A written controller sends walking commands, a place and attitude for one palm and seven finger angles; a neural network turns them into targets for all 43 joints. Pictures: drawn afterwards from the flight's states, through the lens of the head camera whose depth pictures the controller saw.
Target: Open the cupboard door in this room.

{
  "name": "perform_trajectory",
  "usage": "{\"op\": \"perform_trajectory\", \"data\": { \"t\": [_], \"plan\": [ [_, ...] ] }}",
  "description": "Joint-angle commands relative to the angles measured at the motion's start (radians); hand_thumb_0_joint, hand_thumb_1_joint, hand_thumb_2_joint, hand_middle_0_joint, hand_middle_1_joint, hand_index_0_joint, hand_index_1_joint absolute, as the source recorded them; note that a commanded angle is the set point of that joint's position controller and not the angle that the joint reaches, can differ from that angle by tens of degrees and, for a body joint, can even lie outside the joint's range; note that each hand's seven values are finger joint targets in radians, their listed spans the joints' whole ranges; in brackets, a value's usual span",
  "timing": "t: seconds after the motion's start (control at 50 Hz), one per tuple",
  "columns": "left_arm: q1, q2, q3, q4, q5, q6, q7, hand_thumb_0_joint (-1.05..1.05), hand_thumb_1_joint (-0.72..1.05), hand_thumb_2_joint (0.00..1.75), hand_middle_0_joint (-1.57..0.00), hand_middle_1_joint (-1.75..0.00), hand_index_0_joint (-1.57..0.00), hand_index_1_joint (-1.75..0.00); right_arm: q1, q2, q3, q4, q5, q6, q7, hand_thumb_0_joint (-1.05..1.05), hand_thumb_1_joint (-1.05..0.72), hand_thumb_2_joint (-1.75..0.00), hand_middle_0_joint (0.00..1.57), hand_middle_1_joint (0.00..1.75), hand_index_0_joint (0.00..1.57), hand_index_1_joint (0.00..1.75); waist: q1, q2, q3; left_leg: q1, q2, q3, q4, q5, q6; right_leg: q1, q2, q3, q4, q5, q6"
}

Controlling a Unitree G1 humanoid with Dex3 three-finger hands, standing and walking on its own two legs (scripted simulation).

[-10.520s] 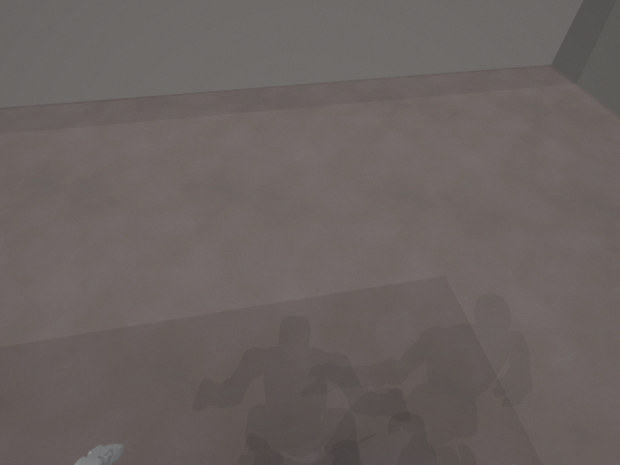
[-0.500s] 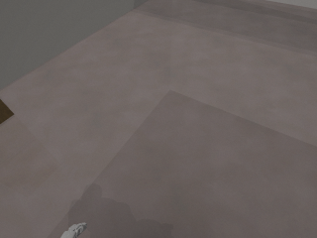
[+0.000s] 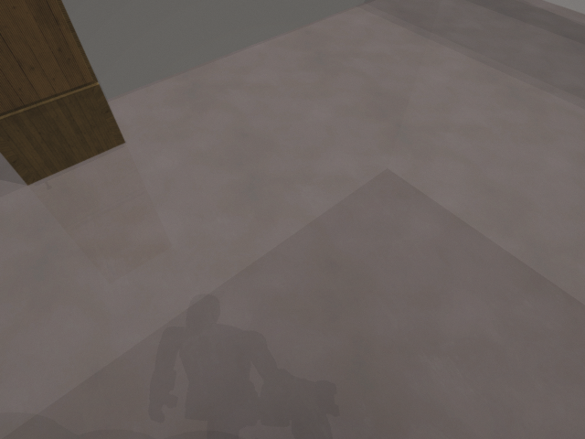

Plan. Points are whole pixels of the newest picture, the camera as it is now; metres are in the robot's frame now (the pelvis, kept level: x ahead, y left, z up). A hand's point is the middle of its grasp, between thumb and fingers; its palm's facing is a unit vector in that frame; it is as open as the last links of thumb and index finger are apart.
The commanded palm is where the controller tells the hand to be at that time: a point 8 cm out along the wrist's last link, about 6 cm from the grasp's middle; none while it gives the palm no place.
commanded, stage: turn or walk to find it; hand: left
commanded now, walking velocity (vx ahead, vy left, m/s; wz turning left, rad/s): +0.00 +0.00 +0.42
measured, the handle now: out of the picture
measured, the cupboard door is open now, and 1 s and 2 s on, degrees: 0 0 0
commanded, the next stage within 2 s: stand and wait in 0.40 s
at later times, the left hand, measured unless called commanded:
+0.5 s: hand out of the picture +0.04 +0.17 -0.13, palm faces +0.22 -0.94 -0.27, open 7.4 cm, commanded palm none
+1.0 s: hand out of the picture -0.08 +0.17 -0.16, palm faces +0.32 -0.92 -0.22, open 7.4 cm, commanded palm none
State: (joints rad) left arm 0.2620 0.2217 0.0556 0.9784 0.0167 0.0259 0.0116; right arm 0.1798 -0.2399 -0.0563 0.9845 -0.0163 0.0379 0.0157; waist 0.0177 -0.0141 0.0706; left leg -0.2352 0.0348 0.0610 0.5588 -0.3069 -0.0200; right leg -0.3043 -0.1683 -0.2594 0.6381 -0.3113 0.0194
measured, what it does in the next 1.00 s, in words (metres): steps on the spot, turning left: right foot, then left foot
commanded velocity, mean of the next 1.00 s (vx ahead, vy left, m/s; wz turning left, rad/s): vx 0.00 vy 0.00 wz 0.21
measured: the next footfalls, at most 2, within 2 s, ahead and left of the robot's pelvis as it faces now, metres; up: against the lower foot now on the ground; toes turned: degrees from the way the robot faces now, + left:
right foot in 0.38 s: +0.05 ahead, -0.12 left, +0.00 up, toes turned +3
left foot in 0.76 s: -0.03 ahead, +0.12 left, +0.00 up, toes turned +17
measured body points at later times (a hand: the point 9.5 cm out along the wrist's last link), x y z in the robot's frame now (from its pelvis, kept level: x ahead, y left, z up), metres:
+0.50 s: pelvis -0.01 -0.03 +0.01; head +0.02 -0.06 +0.46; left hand +0.03 +0.22 -0.11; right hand +0.10 -0.27 -0.16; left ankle -0.06 +0.11 -0.66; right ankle +0.01 -0.13 -0.73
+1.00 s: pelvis -0.04 -0.02 +0.01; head -0.03 -0.01 +0.46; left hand -0.09 +0.22 -0.15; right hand +0.08 -0.22 -0.14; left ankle -0.07 +0.11 -0.73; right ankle -0.01 -0.14 -0.72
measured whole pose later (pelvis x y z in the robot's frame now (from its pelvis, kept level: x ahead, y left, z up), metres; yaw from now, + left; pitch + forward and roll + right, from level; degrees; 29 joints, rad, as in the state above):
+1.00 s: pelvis -0.04 -0.02 +0.01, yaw +15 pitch -2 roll +1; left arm 0.25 0.20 0.03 1.09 0.01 0.03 0.02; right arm 0.17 -0.17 -0.02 1.08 -0.02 0.00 -0.02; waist 0.02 -0.02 0.04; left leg -0.19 0.00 0.02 0.47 -0.25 0.00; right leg -0.25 -0.08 -0.07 0.63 -0.39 0.05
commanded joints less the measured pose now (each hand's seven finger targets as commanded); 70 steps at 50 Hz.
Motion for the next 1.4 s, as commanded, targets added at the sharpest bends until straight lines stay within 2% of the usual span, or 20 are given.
{"op": "perform_trajectory", "data": {
  "t": [0.0, 0.08, 0.2, 0.3, 0.32, 0.34, 0.36, 0.4, 0.46, 0.64, 0.7, 0.78, 0.86, 0.96, 1.02, 1.06, 1.26, 1.32, 1.36, 1.38],
  "plan": [
    [-0.103, 0.090, 0.014, -0.117, 0.003, 0.014, 0.015, 0.00, 0.90, 0.90, -0.20, -0.30, -0.20, -0.30, 0.140, -0.221, -0.050, -0.033, -0.006, -0.024, -0.025, 0.00, -0.90, -0.90, 0.20, 0.30, 0.20, 0.30, -0.090, 0.257, -0.099, 0.132, 0.360, -0.393, -0.266, 0.471, 0.201, -0.244, 0.039, 0.188, 0.396, -0.295, 0.047],
    [-0.058, 0.098, 0.022, -0.065, -0.002, 0.008, -0.002, 0.00, 0.90, 0.90, -0.20, -0.30, -0.20, -0.30, -0.007, -0.152, -0.026, -0.066, -0.004, -0.032, -0.036, 0.00, -0.90, -0.90, 0.20, 0.30, 0.20, 0.30, -0.021, 0.182, -0.053, 0.089, 0.212, -0.228, -0.225, 0.514, 0.165, -0.230, 0.052, 0.218, 0.459, -0.117, 0.057],
    [-0.095, 0.081, 0.012, -0.097, -0.008, 0.005, 0.003, 0.00, 0.90, 0.90, -0.20, -0.30, -0.20, -0.30, 0.035, -0.167, -0.038, -0.069, -0.007, -0.027, -0.033, 0.00, -0.90, -0.90, 0.20, 0.30, 0.20, 0.30, -0.045, 0.169, -0.089, 0.142, 0.207, -0.284, -0.190, 0.572, 0.190, -0.181, 0.089, 0.220, 0.280, -0.150, 0.067],
    [0.007, 0.080, 0.012, -0.085, -0.011, -0.015, 0.006, 0.00, 0.90, 0.90, -0.20, -0.30, -0.20, -0.30, -0.019, -0.164, -0.048, -0.094, -0.006, -0.016, -0.027, 0.00, -0.90, -0.90, 0.20, 0.30, 0.20, 0.30, 0.001, 0.171, -0.118, 0.032, 0.157, -0.310, -0.102, 0.498, 0.146, 0.059, 0.132, 0.184, -0.089, 0.012, 0.053],
    [0.046, 0.099, 0.016, -0.078, -0.007, -0.025, 0.008, 0.00, 0.90, 0.90, -0.20, -0.30, -0.20, -0.30, -0.020, -0.146, -0.049, -0.099, 0.000, -0.016, -0.024, 0.00, -0.90, -0.90, 0.20, 0.30, 0.20, 0.30, 0.019, 0.115, -0.134, -0.026, 0.110, -0.286, -0.041, 0.396, 0.103, 0.163, 0.108, 0.193, -0.229, 0.130, 0.048],
    [0.074, 0.169, 0.028, -0.075, 0.007, -0.038, 0.016, 0.00, 0.90, 0.90, -0.20, -0.30, -0.20, -0.30, 0.004, -0.089, -0.042, -0.108, 0.010, -0.019, -0.018, 0.00, -0.90, -0.90, 0.20, 0.30, 0.20, 0.30, 0.024, -0.073, -0.155, -0.183, 0.016, -0.192, 0.107, 0.152, 0.039, 0.304, -0.066, 0.357, -0.301, 0.218, 0.002],
    [0.069, 0.247, 0.044, -0.084, 0.014, -0.041, 0.021, 0.00, 0.90, 0.90, -0.20, -0.30, -0.20, -0.30, -0.004, -0.043, -0.032, -0.139, 0.008, -0.016, -0.014, 0.00, -0.90, -0.90, 0.20, 0.30, 0.20, 0.30, 0.030, -0.285, -0.117, -0.332, -0.098, -0.093, 0.320, -0.266, -0.011, 0.312, -0.288, 0.560, -0.328, 0.397, -0.118],
    [0.006, 0.200, 0.040, -0.100, 0.003, -0.040, 0.024, 0.00, 0.90, 0.90, -0.20, -0.30, -0.20, -0.30, -0.026, -0.087, -0.048, -0.111, -0.001, 0.008, -0.017, 0.00, -0.90, -0.90, 0.20, 0.30, 0.20, 0.30, 0.016, -0.201, -0.061, -0.297, -0.044, -0.169, 0.585, -0.237, -0.001, 0.120, -0.261, 0.526, -0.360, 0.277, -0.178],
    [-0.082, 0.119, 0.018, -0.111, 0.004, -0.043, 0.024, 0.00, 0.90, 0.90, -0.20, -0.30, -0.20, -0.30, 0.036, -0.060, -0.039, -0.054, -0.003, 0.013, -0.006, 0.00, -0.90, -0.90, 0.20, 0.30, 0.20, 0.30, -0.033, -0.129, -0.036, -0.267, -0.016, -0.135, 0.631, -0.089, -0.018, 0.085, -0.146, 0.331, -0.330, 0.308, -0.135],
    [0.048, 0.148, 0.017, -0.004, 0.013, -0.041, 0.021, 0.00, 0.90, 0.90, -0.20, -0.30, -0.20, -0.30, -0.014, -0.012, 0.001, -0.017, 0.007, -0.009, -0.020, 0.00, -0.90, -0.90, 0.20, 0.30, 0.20, 0.30, 0.034, -0.168, -0.081, -0.113, -0.008, -0.020, 0.155, -0.137, -0.026, 0.204, -0.134, 0.308, -0.285, 0.481, -0.176],
    [0.022, 0.141, 0.015, 0.023, -0.001, -0.035, 0.025, 0.00, 0.90, 0.90, -0.20, -0.30, -0.20, -0.30, 0.066, -0.009, 0.011, 0.030, 0.008, -0.029, -0.027, 0.00, -0.90, -0.90, 0.20, 0.30, 0.20, 0.30, -0.007, -0.142, -0.120, 0.058, -0.008, 0.004, -0.133, 0.074, -0.017, 0.177, -0.098, 0.262, -0.202, 0.446, -0.111],
    [-0.034, 0.046, -0.009, 0.001, -0.010, -0.009, 0.017, 0.00, 0.90, 0.90, -0.20, -0.30, -0.20, -0.30, 0.064, -0.133, -0.011, 0.035, -0.003, -0.040, -0.038, 0.00, -0.90, -0.90, 0.20, 0.30, 0.20, 0.30, -0.036, 0.292, -0.056, 0.103, 0.284, -0.333, -0.288, 0.474, 0.166, -0.075, 0.080, 0.136, 0.127, -0.187, 0.034],
    [-0.014, 0.030, -0.016, 0.046, -0.008, -0.002, 0.009, 0.00, 0.90, 0.90, -0.20, -0.30, -0.20, -0.30, 0.007, -0.093, 0.000, 0.047, -0.003, -0.043, -0.054, 0.00, -0.90, -0.90, 0.20, 0.30, 0.20, 0.30, -0.006, 0.185, -0.049, 0.100, 0.229, -0.239, -0.242, 0.531, 0.182, -0.069, 0.071, 0.210, 0.189, -0.187, 0.025],
    [0.070, 0.018, -0.031, 0.101, -0.006, -0.022, 0.012, 0.00, 0.90, 0.90, -0.20, -0.30, -0.20, -0.30, 0.024, -0.088, -0.004, 0.069, 0.005, -0.044, -0.050, 0.00, -0.90, -0.90, 0.20, 0.30, 0.20, 0.30, 0.010, 0.123, -0.092, 0.104, 0.156, -0.182, -0.164, 0.474, 0.123, 0.099, 0.098, 0.181, -0.172, 0.052, 0.032],
    [0.052, 0.089, -0.032, 0.111, -0.002, -0.036, 0.020, 0.00, 0.90, 0.90, -0.20, -0.30, -0.20, -0.30, 0.046, -0.014, 0.012, 0.065, 0.016, -0.044, -0.038, 0.00, -0.90, -0.90, 0.20, 0.30, 0.20, 0.30, -0.017, -0.024, -0.060, 0.005, 0.040, -0.090, -0.125, 0.156, 0.026, 0.159, -0.043, 0.318, -0.287, 0.231, -0.023],
    [0.011, 0.102, -0.024, 0.108, -0.002, -0.039, 0.018, 0.00, 0.90, 0.90, -0.20, -0.30, -0.20, -0.30, 0.052, -0.010, 0.011, 0.076, 0.006, -0.024, -0.039, 0.00, -0.90, -0.90, 0.20, 0.30, 0.20, 0.30, -0.024, -0.187, 0.008, 0.042, 0.011, -0.050, -0.089, 0.036, 0.004, 0.019, -0.064, 0.369, -0.363, 0.053, -0.066],
    [-0.043, 0.123, 0.022, 0.029, 0.000, -0.007, 0.023, 0.00, 0.90, 0.90, -0.20, -0.30, -0.20, -0.30, 0.119, -0.022, -0.003, 0.056, -0.003, -0.011, -0.029, 0.00, -0.90, -0.90, 0.20, 0.30, 0.20, 0.30, -0.023, -0.078, 0.025, -0.065, 0.021, -0.072, 0.029, 0.005, 0.018, -0.033, -0.103, 0.310, -0.342, -0.184, -0.083],
    [-0.085, 0.107, 0.028, -0.008, 0.001, 0.001, 0.019, 0.00, 0.90, 0.90, -0.20, -0.30, -0.20, -0.30, 0.147, -0.040, -0.010, 0.033, -0.009, -0.014, -0.025, 0.00, -0.90, -0.90, 0.20, 0.30, 0.20, 0.30, -0.036, 0.050, 0.029, -0.117, 0.062, -0.189, -0.087, 0.013, 0.046, -0.058, -0.033, 0.207, -0.190, -0.195, -0.039],
    [-0.086, 0.058, 0.024, -0.032, -0.006, 0.005, 0.014, 0.00, 0.90, 0.90, -0.20, -0.30, -0.20, -0.30, 0.148, -0.108, -0.023, 0.006, -0.014, -0.024, -0.028, 0.00, -0.90, -0.90, 0.20, 0.30, 0.20, 0.30, -0.035, 0.282, 0.027, -0.194, 0.187, -0.488, -0.311, -0.045, 0.128, -0.042, 0.118, 0.125, 0.098, -0.134, 0.019],
    [-0.082, 0.048, 0.020, -0.042, -0.002, 0.003, 0.015, 0.00, 0.90, 0.90, -0.20, -0.30, -0.20, -0.30, 0.156, -0.119, -0.028, -0.001, -0.012, -0.031, -0.034, 0.00, -0.90, -0.90, 0.20, 0.30, 0.20, 0.30, -0.039, 0.280, -0.014, -0.138, 0.221, -0.562, -0.339, 0.055, 0.183, -0.079, 0.130, 0.172, 0.234, -0.184, 0.013]
  ]
}}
